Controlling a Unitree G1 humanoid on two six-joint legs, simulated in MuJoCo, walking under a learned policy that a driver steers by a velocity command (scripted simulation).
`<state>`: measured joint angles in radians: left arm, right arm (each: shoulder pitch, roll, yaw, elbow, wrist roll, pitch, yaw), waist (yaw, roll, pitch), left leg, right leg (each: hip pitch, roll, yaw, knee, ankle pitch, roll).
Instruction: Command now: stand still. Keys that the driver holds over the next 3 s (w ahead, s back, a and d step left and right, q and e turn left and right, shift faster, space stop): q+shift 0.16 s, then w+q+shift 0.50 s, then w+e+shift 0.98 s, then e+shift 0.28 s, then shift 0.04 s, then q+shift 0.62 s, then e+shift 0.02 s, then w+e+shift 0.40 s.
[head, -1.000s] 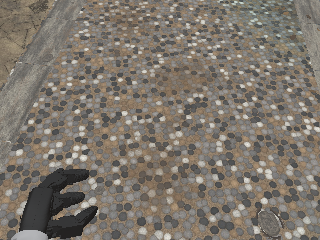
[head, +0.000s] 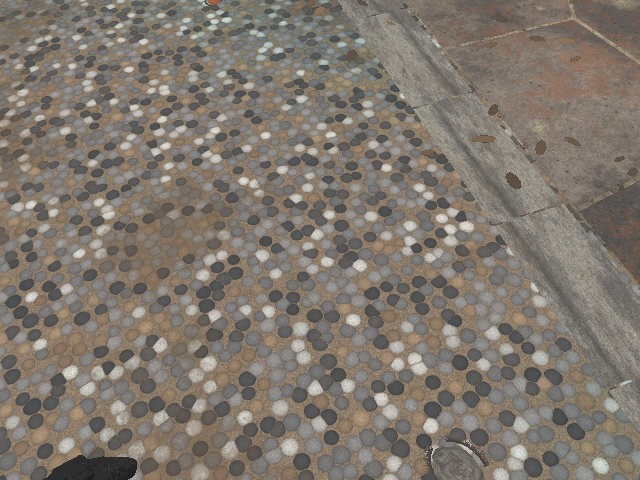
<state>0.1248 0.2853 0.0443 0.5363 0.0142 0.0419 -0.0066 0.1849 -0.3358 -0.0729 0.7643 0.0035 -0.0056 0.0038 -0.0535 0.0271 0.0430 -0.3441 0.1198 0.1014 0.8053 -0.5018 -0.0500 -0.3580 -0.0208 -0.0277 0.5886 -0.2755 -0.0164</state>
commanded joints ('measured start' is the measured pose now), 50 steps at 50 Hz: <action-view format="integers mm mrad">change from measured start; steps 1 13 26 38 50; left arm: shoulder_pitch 109 62 50 20 -117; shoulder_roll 78 132 206 104 71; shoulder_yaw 15 61 109 31 37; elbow -3 91 179 126 120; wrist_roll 26 -15 -34 -52 -79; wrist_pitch -45 -78 -114 -165 -164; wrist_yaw -1 52 -8 -25 -97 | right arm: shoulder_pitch -27 -8 -70 158 301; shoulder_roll -59 -58 -14 -55 -119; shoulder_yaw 0 -31 -7 -1 4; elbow -58 -130 -197 -136 -12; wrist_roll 31 22 50 -15 -34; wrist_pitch -5 34 26 -87 -94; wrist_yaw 8 -1 40 25 -88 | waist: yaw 92 89 39 62 52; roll -178 -162 -110 47 111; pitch -242 -66 55 -33 -27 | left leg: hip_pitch -218 -421 -377 224 430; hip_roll -7 21 81 125 6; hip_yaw -138 -114 -21 -509 103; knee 252 250 113 -546 -537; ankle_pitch -139 174 140 35 1496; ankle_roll -17 0 125 293 -58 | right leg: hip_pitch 361 350 409 -495 -154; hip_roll -300 -394 -374 -158 169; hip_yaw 210 154 -192 97 -192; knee -171 -476 -484 742 48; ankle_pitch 680 -344 -244 132 529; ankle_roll -240 -176 -99 -36 -79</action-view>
